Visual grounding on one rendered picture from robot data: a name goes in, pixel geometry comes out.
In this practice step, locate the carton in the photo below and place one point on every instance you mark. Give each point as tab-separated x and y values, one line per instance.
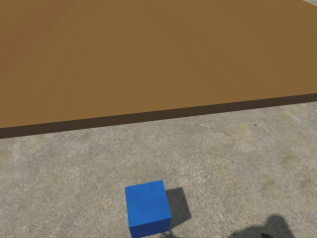
147	208

